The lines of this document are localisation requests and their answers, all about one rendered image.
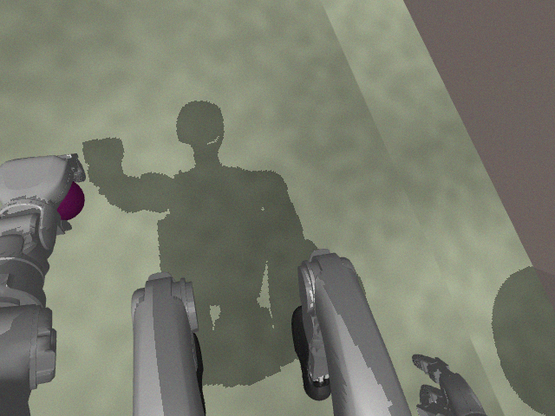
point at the right robot hand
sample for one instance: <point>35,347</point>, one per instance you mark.
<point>455,398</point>

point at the right robot foot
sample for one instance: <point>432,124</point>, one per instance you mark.
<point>314,389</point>

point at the left robot hand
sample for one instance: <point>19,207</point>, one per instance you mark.
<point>46,179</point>

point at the left robot arm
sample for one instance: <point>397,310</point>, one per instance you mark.
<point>27,340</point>

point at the ball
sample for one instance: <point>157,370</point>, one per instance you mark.
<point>72,204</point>

